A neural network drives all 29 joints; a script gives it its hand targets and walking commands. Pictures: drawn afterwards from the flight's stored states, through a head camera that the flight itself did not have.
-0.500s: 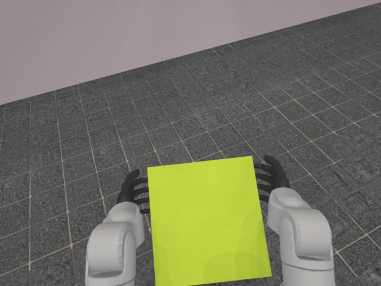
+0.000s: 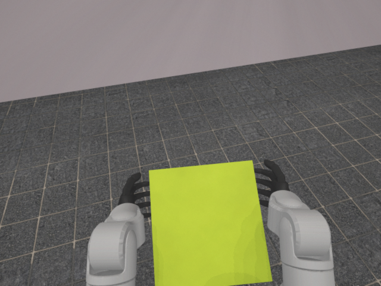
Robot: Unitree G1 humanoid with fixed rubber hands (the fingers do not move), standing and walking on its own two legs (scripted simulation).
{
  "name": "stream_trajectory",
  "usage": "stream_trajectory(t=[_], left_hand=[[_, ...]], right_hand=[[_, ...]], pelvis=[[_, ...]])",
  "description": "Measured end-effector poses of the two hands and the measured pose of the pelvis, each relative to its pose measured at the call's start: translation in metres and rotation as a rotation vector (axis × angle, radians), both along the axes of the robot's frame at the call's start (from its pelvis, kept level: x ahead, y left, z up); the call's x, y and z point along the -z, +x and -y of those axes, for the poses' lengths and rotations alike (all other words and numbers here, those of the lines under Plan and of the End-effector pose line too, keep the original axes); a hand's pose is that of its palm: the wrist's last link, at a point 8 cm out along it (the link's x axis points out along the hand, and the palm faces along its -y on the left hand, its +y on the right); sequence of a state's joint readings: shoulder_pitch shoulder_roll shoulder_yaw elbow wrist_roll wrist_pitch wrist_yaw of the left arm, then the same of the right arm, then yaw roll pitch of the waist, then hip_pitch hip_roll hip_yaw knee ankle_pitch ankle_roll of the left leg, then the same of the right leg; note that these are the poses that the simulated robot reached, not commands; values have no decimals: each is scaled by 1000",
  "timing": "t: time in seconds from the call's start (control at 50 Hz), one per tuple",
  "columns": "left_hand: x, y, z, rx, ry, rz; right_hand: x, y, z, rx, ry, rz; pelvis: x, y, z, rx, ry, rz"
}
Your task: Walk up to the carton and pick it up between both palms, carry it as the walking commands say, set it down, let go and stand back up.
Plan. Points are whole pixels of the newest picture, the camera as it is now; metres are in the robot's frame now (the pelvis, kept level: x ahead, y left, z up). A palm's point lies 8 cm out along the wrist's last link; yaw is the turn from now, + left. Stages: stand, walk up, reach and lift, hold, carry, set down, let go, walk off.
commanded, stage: carry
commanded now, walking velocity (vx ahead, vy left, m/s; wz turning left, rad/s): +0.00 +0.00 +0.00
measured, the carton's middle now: (203, 218) +0.30 +0.00 -0.04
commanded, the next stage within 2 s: none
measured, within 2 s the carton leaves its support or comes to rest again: neither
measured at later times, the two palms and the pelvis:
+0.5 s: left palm (101, 238) +0.21 +0.18 +0.08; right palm (262, 224) +0.23 -0.09 +0.09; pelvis -0.05 +0.03 +0.00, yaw +2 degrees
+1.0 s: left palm (122, 226) +0.25 +0.16 +0.04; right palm (262, 215) +0.27 -0.12 +0.04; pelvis -0.02 +0.01 +0.00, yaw +2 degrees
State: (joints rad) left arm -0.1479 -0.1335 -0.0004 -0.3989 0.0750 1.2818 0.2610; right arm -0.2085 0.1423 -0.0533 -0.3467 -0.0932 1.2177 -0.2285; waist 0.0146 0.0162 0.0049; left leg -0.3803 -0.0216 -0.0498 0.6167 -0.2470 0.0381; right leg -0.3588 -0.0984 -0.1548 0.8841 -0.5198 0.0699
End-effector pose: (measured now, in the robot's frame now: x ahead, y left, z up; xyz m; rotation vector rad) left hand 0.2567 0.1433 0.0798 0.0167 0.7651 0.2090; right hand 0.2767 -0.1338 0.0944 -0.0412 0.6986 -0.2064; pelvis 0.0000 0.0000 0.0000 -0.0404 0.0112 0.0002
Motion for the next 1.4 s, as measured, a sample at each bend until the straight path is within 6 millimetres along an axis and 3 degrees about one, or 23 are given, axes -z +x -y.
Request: stream_trajectory(t=[0.12,0.24,0.38,0.52,0.76,1.1,1.4], left_hand=[[-7,-16,-19,-23,13,8],[-7,-36,-26,-27,28,5],[6,-43,-30,-8,7,-1],[1,-48,-39,-21,5,22],[26,-35,-32,-12,6,-8],[53,3,-16,4,26,-1],[52,7,-9,9,30,36]], right_hand=[[-1,-15,-19,-13,-1,4],[3,-34,-26,-24,11,1],[10,-44,-31,-31,-39,-4],[5,-48,-40,-36,-32,15],[32,-34,-31,-58,-43,-19],[65,6,-13,-86,-34,-20],[65,11,-6,-87,-28,17]], pelvis=[[-3,-20,-16,-14,2,-16],[-2,-38,-22,-27,10,-5],[1,-46,-28,-30,8,14],[1,-49,-34,-32,-1,21],[-2,-43,-26,-35,12,0],[2,-10,-8,-35,40,-24],[5,-6,-2,-35,48,-12]])
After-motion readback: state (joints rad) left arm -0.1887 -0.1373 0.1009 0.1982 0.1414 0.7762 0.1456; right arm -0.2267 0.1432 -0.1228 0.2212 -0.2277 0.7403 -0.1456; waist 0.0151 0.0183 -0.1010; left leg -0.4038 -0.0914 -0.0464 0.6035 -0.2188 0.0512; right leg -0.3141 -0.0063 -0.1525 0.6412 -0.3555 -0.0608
